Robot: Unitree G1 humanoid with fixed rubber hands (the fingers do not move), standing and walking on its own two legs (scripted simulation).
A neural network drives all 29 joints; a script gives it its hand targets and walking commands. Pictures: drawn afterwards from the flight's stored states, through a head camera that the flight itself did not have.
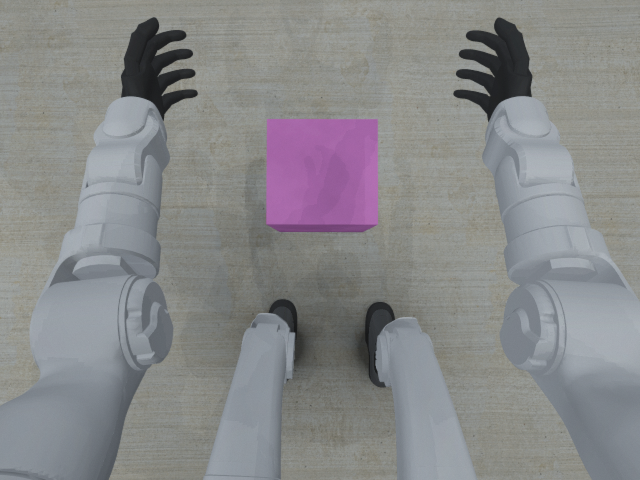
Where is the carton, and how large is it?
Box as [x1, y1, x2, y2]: [266, 119, 377, 231]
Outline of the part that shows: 267,119 266,224 279,231 363,231 377,224 377,119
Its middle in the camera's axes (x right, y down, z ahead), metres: +0.01 -0.13 +0.85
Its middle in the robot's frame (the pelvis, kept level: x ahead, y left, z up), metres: +0.50 +0.03 -0.52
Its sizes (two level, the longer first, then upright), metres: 0.210 0.200 0.250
